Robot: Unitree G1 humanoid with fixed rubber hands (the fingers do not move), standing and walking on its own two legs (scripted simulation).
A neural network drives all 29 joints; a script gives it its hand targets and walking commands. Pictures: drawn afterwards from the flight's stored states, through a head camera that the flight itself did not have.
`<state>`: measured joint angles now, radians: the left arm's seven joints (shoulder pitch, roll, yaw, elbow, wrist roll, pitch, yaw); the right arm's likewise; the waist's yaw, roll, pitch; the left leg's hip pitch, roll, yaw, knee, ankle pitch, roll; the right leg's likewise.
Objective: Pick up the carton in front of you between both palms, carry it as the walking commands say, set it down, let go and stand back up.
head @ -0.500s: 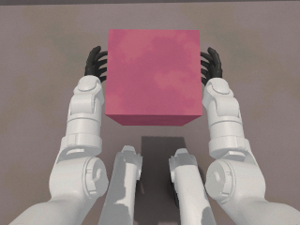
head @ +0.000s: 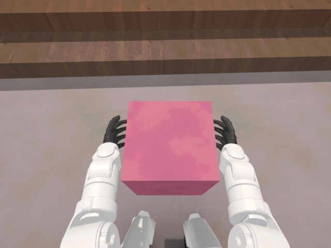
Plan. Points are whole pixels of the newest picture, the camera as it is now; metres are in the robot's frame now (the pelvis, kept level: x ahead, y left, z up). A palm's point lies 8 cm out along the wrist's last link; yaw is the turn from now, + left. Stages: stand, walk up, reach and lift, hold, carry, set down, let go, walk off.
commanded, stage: reach and lift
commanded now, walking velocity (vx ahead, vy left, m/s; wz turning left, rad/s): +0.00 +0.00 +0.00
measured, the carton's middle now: (169, 153) +0.37 +0.01 -0.10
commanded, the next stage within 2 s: hold in 1.50 s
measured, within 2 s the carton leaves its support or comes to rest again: neither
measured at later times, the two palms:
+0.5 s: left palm (95, 135) +0.33 +0.15 +0.11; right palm (258, 135) +0.33 -0.15 +0.11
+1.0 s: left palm (91, 132) +0.32 +0.15 +0.13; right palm (263, 133) +0.33 -0.15 +0.13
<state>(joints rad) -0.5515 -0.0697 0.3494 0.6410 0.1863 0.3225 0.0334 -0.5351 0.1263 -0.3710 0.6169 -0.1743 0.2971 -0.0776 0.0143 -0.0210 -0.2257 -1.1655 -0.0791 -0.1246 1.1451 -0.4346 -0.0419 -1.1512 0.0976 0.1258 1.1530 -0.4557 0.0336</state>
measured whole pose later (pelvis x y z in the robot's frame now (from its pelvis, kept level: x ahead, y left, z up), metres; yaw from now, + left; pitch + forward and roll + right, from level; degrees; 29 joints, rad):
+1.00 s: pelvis +0.03 +0.00 +0.10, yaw +0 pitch -3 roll +0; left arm -0.32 -0.16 0.30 0.37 0.29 0.63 -0.01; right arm -0.32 0.17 -0.31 0.37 -0.29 0.61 0.01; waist 0.00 -0.01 0.00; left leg -0.17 -0.04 -0.14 0.44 -0.20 -0.02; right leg -0.16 0.04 0.15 0.45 -0.23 0.02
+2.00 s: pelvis +0.03 +0.00 +0.11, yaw +0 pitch -7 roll +0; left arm -0.29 -0.16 0.24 0.24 0.28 0.76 0.00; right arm -0.29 0.16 -0.25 0.25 -0.28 0.74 0.02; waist 0.00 -0.01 0.02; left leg -0.07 -0.04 -0.13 0.37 -0.18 -0.01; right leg -0.06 0.04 0.14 0.38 -0.20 0.01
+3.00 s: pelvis +0.05 +0.00 +0.10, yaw -1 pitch +0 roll +0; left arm -0.22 -0.14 0.18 0.09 0.21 0.82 0.02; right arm -0.23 0.15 -0.17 0.10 -0.22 0.81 -0.02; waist 0.01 0.00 -0.11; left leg -0.23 0.00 -0.04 0.49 -0.29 -0.01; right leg -0.25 0.00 0.06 0.54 -0.36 0.01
